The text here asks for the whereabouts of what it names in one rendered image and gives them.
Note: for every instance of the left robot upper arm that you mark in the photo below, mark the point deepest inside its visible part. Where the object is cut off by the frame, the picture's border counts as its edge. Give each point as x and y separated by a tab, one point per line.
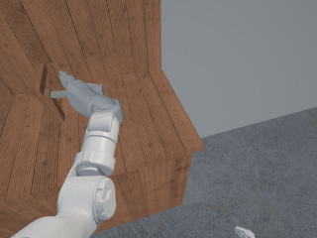
83	204

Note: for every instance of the robot left forearm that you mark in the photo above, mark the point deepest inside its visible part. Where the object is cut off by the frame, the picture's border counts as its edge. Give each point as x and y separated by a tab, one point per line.
96	157

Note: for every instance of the tap lever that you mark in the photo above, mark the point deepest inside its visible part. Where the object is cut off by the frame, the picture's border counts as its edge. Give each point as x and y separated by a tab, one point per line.
59	94

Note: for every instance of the left robot hand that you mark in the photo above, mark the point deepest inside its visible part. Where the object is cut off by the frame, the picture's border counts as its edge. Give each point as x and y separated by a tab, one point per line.
79	93

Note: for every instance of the right robot hand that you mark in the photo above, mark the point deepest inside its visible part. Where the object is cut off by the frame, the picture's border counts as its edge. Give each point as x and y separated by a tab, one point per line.
244	233

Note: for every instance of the counter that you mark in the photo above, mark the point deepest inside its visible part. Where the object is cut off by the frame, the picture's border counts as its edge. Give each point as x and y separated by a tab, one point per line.
116	43

